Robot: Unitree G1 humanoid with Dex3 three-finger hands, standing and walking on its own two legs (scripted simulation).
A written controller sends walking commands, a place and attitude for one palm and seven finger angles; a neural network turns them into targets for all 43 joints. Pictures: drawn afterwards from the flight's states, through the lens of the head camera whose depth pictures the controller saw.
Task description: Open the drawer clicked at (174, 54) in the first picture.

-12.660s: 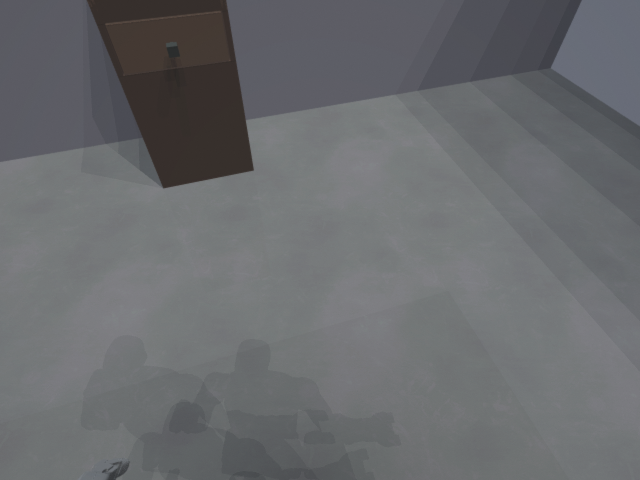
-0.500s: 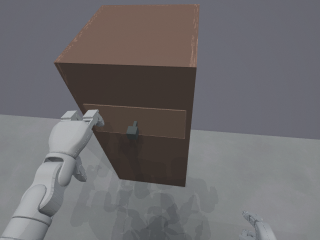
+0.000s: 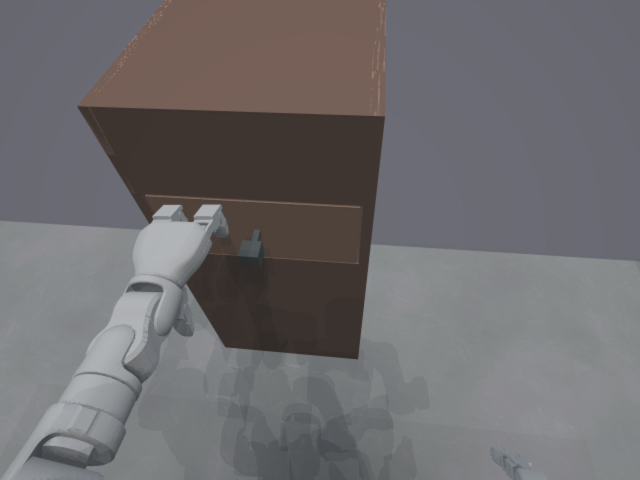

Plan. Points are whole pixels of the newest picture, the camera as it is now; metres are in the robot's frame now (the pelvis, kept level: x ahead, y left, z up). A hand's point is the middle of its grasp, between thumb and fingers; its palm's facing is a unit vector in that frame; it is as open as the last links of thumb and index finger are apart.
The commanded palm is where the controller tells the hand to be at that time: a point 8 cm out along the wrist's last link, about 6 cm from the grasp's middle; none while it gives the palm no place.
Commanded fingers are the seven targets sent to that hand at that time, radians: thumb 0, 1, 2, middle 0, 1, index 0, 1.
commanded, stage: move the hooked fingers above the handle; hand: left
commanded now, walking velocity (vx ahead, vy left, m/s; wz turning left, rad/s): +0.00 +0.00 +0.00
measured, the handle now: (253, 246) +0.51 +0.18 -0.11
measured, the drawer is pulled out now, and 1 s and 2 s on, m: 0.00 0.00 0.00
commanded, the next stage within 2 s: lower the fingers behind the handle in 1.68 s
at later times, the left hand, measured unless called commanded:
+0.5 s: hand (217, 261) +0.41 +0.20 -0.01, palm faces -0.05 -0.04 -1.00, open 13.9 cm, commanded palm +0.40 +0.21 +0.05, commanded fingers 0.00 -0.50 0.30 -0.30 -1.20 -0.30 -1.20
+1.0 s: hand (243, 249) +0.47 +0.18 -0.06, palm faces -0.06 -0.01 -1.00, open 13.9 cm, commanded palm +0.45 +0.18 +0.01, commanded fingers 0.00 -0.50 0.30 -0.30 -1.20 -0.30 -1.20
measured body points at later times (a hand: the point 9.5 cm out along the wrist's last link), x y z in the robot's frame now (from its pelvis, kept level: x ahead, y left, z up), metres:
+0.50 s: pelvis +0.00 -0.01 -0.01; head +0.07 -0.02 +0.43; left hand +0.41 +0.20 +0.05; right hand +0.09 -0.27 -0.15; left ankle -0.02 +0.08 -0.72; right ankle -0.01 -0.10 -0.72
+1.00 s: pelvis -0.01 +0.00 -0.04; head +0.10 -0.01 +0.39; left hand +0.46 +0.17 +0.00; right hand +0.00 -0.27 -0.18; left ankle -0.02 +0.08 -0.72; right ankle -0.01 -0.10 -0.72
